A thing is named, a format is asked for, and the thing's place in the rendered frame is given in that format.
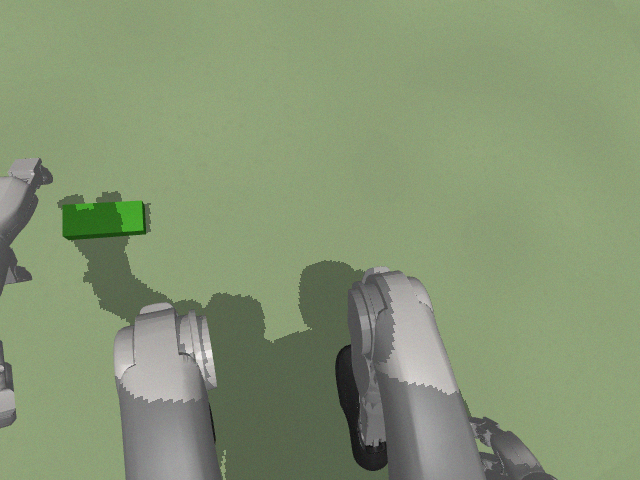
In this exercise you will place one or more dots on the right robot foot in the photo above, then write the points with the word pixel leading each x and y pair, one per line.
pixel 368 457

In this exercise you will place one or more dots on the left robot arm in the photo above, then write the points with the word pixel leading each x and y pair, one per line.
pixel 7 399

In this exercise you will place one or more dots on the left robot hand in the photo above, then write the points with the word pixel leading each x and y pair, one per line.
pixel 18 202

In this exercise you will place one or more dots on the right robot hand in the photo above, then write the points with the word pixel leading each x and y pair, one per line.
pixel 512 460

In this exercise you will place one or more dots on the small box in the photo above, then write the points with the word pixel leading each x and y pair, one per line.
pixel 100 220

